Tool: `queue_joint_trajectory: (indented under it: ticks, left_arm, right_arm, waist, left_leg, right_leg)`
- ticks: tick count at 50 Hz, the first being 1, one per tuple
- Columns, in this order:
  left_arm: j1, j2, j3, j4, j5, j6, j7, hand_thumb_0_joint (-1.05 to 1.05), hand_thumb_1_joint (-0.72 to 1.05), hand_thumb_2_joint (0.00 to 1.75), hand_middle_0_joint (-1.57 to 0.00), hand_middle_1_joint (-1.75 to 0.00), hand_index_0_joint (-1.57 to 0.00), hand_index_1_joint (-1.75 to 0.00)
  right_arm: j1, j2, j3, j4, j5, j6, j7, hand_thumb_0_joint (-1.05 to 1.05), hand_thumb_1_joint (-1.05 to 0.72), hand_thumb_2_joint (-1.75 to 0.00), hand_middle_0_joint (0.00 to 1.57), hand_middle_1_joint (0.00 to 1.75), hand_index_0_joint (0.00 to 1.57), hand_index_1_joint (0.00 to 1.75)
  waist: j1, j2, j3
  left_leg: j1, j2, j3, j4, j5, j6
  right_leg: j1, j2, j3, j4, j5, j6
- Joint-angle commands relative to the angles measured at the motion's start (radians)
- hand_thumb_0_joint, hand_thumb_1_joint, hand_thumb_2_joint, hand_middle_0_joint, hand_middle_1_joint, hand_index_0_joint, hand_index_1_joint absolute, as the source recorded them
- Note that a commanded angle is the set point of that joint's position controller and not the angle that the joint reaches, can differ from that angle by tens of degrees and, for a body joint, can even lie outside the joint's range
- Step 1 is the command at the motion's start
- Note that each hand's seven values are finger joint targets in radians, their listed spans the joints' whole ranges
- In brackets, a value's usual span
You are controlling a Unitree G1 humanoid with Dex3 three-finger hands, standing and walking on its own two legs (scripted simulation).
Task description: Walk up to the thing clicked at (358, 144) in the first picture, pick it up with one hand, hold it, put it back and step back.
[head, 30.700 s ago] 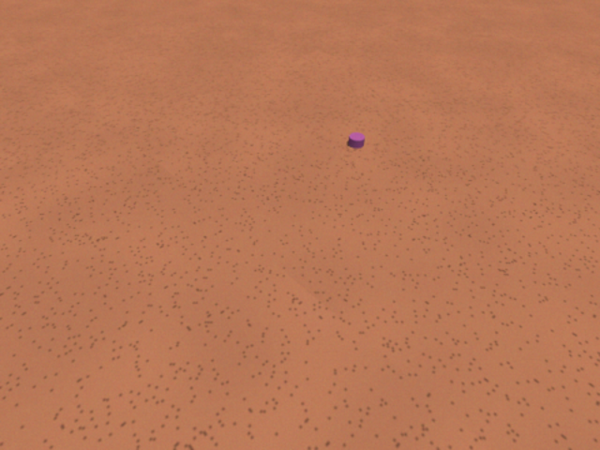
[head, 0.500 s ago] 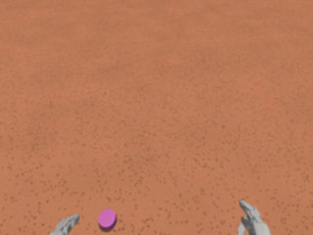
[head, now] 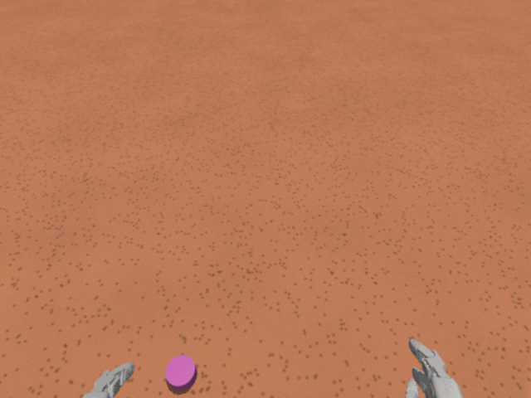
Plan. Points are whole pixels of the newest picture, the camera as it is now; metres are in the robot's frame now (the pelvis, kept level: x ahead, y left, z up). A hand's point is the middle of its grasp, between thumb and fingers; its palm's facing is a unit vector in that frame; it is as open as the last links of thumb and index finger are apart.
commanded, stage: home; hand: left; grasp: from above
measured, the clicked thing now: (181, 372) +0.42 +0.26 -0.69
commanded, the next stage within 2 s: stand in 0.32 s
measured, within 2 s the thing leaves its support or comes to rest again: neither
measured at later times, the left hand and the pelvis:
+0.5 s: hand out of the picture +0.16 +0.19 -0.07, palm faces +0.02 -0.96 -0.28, open 7.4 cm; pelvis -0.01 +0.00 +0.01, yaw +0 degrees
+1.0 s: hand out of the picture +0.03 +0.24 -0.11, palm faces +0.06 -0.95 -0.31, open 7.4 cm; pelvis -0.01 +0.01 +0.06, yaw +1 degrees
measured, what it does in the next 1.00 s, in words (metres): rises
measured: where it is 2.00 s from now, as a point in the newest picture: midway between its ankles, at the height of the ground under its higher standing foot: outside the picture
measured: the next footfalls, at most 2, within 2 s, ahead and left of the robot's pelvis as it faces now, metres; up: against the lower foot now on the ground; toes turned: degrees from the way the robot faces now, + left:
none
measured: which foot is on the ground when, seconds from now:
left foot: down 0.00-1.00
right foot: down 0.00-1.00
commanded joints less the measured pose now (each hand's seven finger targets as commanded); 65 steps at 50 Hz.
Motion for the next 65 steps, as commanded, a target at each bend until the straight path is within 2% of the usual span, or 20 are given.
queue_joint_trajectory:
  ticks: [1, 10, 11, 17, 18, 19, 20, 21, 22, 23, 25, 26, 28, 31, 33, 41, 47, 52, 56, 65]
  left_arm:
    - [0.005, 0.103, 0.064, -0.182, 0.004, -0.044, 0.011, 0.0, 0.9, 0.9, -0.2, -0.3, -0.2, -0.3]
    - [-0.007, 0.104, 0.066, -0.198, 0.002, -0.05, 0.014, 0.0, 0.9, 0.9, -0.2, -0.3, -0.2, -0.3]
    - [-0.009, 0.096, 0.049, -0.198, 0.003, -0.051, 0.012, 0.0, 0.9, 0.9, -0.2, -0.3, -0.2, -0.3]
    - [0.001, 0.105, 0.067, -0.187, 0.005, -0.046, 0.014, 0.0, 0.9, 0.9, -0.2, -0.3, -0.2, -0.3]
    - [-0.015, 0.096, 0.05, -0.205, 0.007, -0.047, 0.014, 0.0, 0.9, 0.9, -0.2, -0.3, -0.2, -0.3]
    - [0.0, 0.112, 0.07, -0.188, 0.005, -0.047, 0.014, 0.0, 0.9, 0.9, -0.2, -0.3, -0.2, -0.3]
    - [-0.021, 0.099, 0.047, -0.208, 0.006, -0.049, 0.011, 0.0, 0.9, 0.9, -0.2, -0.3, -0.2, -0.3]
    - [-0.308, 0.189, 0.06, 0.143, 0.119, -0.258, 0.051, 0.0, 0.9, 0.9, -0.2, -0.3, -0.2, -0.3]
    - [-0.216, 0.202, 0.077, 0.329, 0.125, -0.324, 0.046, 0.0, 0.9, 0.9, -0.2, -0.3, -0.2, -0.3]
    - [-0.216, 0.215, 0.072, 0.371, 0.122, -0.358, 0.038, 0.0, 0.9, 0.9, -0.2, -0.3, -0.2, -0.3]
    - [-0.239, 0.216, 0.057, 0.461, 0.126, -0.395, 0.03, 0.0, 0.9, 0.9, -0.2, -0.3, -0.2, -0.3]
    - [-0.259, 0.21, 0.058, 0.506, 0.119, -0.397, 0.026, 0.0, 0.9, 0.9, -0.2, -0.3, -0.2, -0.3]
    - [-0.276, 0.207, 0.061, 0.592, 0.104, -0.407, 0.027, 0.0, 0.9, 0.9, -0.2, -0.3, -0.2, -0.3]
    - [-0.314, 0.208, 0.06, 0.716, 0.106, -0.432, 0.029, 0.0, 0.9, 0.9, -0.2, -0.3, -0.2, -0.3]
    - [-0.322, 0.2, 0.06, 0.781, 0.101, -0.445, 0.029, 0.0, 0.9, 0.9, -0.2, -0.3, -0.2, -0.3]
    - [-0.321, 0.21, 0.053, 1.0, 0.092, -0.457, 0.029, 0.0, 0.9, 0.9, -0.2, -0.3, -0.2, -0.3]
    - [-0.324, 0.226, 0.046, 1.1, 0.084, -0.462, 0.033, 0.0, 0.9, 0.9, -0.2, -0.3, -0.2, -0.3]
    - [-0.33, 0.223, 0.038, 1.158, 0.089, -0.455, 0.032, 0.0, 0.9, 0.9, -0.2, -0.3, -0.2, -0.3]
    - [-0.331, 0.224, 0.034, 1.19, 0.089, -0.462, 0.029, 0.0, 0.9, 0.9, -0.2, -0.3, -0.2, -0.3]
    - [-0.338, 0.246, 0.034, 1.213, 0.089, -0.462, 0.021, 0.0, 0.9, 0.9, -0.2, -0.3, -0.2, -0.3]
  right_arm:
    - [-0.054, -0.132, -0.057, -0.157, 0.003, -0.053, -0.01, 0.0, -0.9, -0.9, 0.2, 0.3, 0.2, 0.3]
    - [-0.059, -0.128, -0.055, -0.164, 0.004, -0.053, -0.011, 0.0, -0.9, -0.9, 0.2, 0.3, 0.2, 0.3]
    - [-0.067, -0.127, -0.052, -0.17, 0.005, -0.054, -0.01, 0.0, -0.9, -0.9, 0.2, 0.3, 0.2, 0.3]
    - [-0.055, -0.126, -0.055, -0.163, 0.005, -0.053, -0.013, 0.0, -0.9, -0.9, 0.2, 0.3, 0.2, 0.3]
    - [-0.065, -0.122, -0.051, -0.167, 0.005, -0.054, -0.012, 0.0, -0.9, -0.9, 0.2, 0.3, 0.2, 0.3]
    - [-0.052, -0.127, -0.054, -0.157, 0.004, -0.051, -0.012, 0.0, -0.9, -0.9, 0.2, 0.3, 0.2, 0.3]
    - [-0.065, -0.124, -0.051, -0.165, 0.005, -0.051, -0.01, 0.0, -0.9, -0.9, 0.2, 0.3, 0.2, 0.3]
    - [-0.133, -0.23, -0.088, 0.085, -0.119, 0.059, 0.05, 0.0, -0.9, -0.9, 0.2, 0.3, 0.2, 0.3]
    - [-0.137, -0.245, -0.107, 0.095, -0.118, 0.099, 0.077, 0.0, -0.9, -0.9, 0.2, 0.3, 0.2, 0.3]
    - [-0.118, -0.244, -0.107, 0.064, -0.125, 0.124, 0.093, 0.0, -0.9, -0.9, 0.2, 0.3, 0.2, 0.3]
    - [-0.112, -0.23, -0.109, 0.118, -0.085, 0.136, 0.126, 0.0, -0.9, -0.9, 0.2, 0.3, 0.2, 0.3]
    - [-0.112, -0.224, -0.109, 0.137, -0.066, 0.143, 0.141, 0.0, -0.9, -0.9, 0.2, 0.3, 0.2, 0.3]
    - [-0.131, -0.213, -0.115, 0.163, -0.055, 0.149, 0.156, 0.0, -0.9, -0.9, 0.2, 0.3, 0.2, 0.3]
    - [-0.133, -0.212, -0.118, 0.219, -0.058, 0.17, 0.162, 0.0, -0.9, -0.9, 0.2, 0.3, 0.2, 0.3]
    - [-0.132, -0.217, -0.119, 0.249, -0.059, 0.175, 0.161, 0.0, -0.9, -0.9, 0.2, 0.3, 0.2, 0.3]
    - [-0.146, -0.236, -0.118, 0.36, -0.047, 0.205, 0.146, 0.0, -0.9, -0.9, 0.2, 0.3, 0.2, 0.3]
    - [-0.12, -0.244, -0.114, 0.438, -0.035, 0.209, 0.14, 0.0, -0.9, -0.9, 0.2, 0.3, 0.2, 0.3]
    - [-0.149, -0.252, -0.112, 0.47, -0.034, 0.222, 0.142, 0.0, -0.9, -0.9, 0.2, 0.3, 0.2, 0.3]
    - [-0.146, -0.238, -0.105, 0.489, -0.032, 0.223, 0.147, 0.0, -0.9, -0.9, 0.2, 0.3, 0.2, 0.3]
    - [-0.159, -0.26, -0.107, 0.503, -0.032, 0.231, 0.157, 0.0, -0.9, -0.9, 0.2, 0.3, 0.2, 0.3]
  waist:
    - [-0.008, 0.024, -0.088]
    - [-0.002, 0.006, -0.088]
    - [-0.003, 0.012, -0.06]
    - [-0.006, 0.0, -0.075]
    - [-0.003, 0.007, -0.066]
    - [-0.004, 0.018, -0.081]
    - [-0.005, 0.026, -0.071]
    - [0.07, -0.054, 0.162]
    - [0.064, -0.086, 0.061]
    - [0.043, -0.111, 0.065]
    - [0.052, -0.04, -0.001]
    - [0.061, -0.05, 0.026]
    - [0.067, -0.058, 0.025]
    - [0.06, -0.06, 0.07]
    - [0.059, -0.017, 0.066]
    - [0.058, -0.013, 0.154]
    - [0.048, -0.021, 0.138]
    - [0.053, -0.011, 0.222]
    - [0.051, -0.031, 0.224]
    - [0.049, -0.02, 0.264]
  left_leg:
    - [0.094, -0.018, 0.01, -0.184, 0.23, 0.011]
    - [0.078, -0.019, 0.006, -0.182, 0.213, 0.013]
    - [0.072, -0.017, 0.007, -0.19, 0.197, 0.013]
    - [0.077, -0.022, 0.018, -0.17, 0.223, 0.016]
    - [0.074, -0.022, 0.019, -0.176, 0.213, 0.015]
    - [0.081, -0.02, 0.013, -0.18, 0.213, 0.014]
    - [0.077, -0.02, 0.012, -0.182, 0.204, 0.014]
    - [0.101, 0.012, -0.014, -0.253, 0.376, 0.06]
    - [0.178, 0.006, 0.007, -0.248, 0.399, 0.072]
    - [0.19, -0.01, -0.003, -0.249, 0.337, 0.069]
    - [0.287, -0.004, -0.017, -0.286, 0.381, 0.067]
    - [0.286, -0.011, -0.014, -0.311, 0.341, 0.064]
    - [0.331, -0.007, -0.019, -0.321, 0.369, 0.061]
    - [0.348, 0.0, -0.033, -0.386, 0.292, 0.067]
    - [0.395, 0.017, -0.052, -0.422, 0.36, 0.069]
    - [0.436, 0.04, -0.082, -0.583, 0.328, 0.05]
    - [0.558, 0.05, -0.06, -0.624, 0.498, 0.039]
    - [0.499, 0.054, -0.079, -0.719, 0.283, 0.034]
    - [0.514, 0.053, -0.072, -0.726, 0.315, 0.034]
    - [0.47, 0.053, -0.081, -0.763, 0.156, 0.031]
  right_leg:
    - [0.064, 0.03, -0.035, -0.132, 0.174, -0.031]
    - [0.064, 0.029, -0.035, -0.133, 0.162, -0.031]
    - [0.048, 0.031, -0.037, -0.134, 0.148, -0.031]
    - [0.062, 0.026, -0.031, -0.138, 0.175, -0.029]
    - [0.058, 0.026, -0.032, -0.139, 0.166, -0.029]
    - [0.06, 0.027, -0.031, -0.133, 0.162, -0.032]
    - [0.054, 0.027, -0.032, -0.137, 0.158, -0.031]
    - [0.229, -0.052, 0.052, -0.182, 0.169, -0.069]
    - [0.262, -0.063, 0.108, -0.204, 0.184, -0.101]
    - [0.225, -0.068, 0.142, -0.24, 0.155, -0.116]
    - [0.306, -0.082, 0.132, -0.197, 0.279, -0.104]
    - [0.297, -0.081, 0.119, -0.217, 0.239, -0.092]
    - [0.305, -0.083, 0.111, -0.251, 0.249, -0.077]
    - [0.315, -0.086, 0.107, -0.316, 0.195, -0.064]
    - [0.346, -0.079, 0.088, -0.311, 0.266, -0.056]
    - [0.459, -0.083, 0.075, -0.463, 0.268, -0.049]
    - [0.52, -0.101, 0.076, -0.525, 0.383, -0.044]
    - [0.529, -0.089, 0.065, -0.576, 0.251, -0.033]
    - [0.545, -0.103, 0.072, -0.604, 0.275, -0.032]
    - [0.51, -0.093, 0.081, -0.645, 0.136, -0.031]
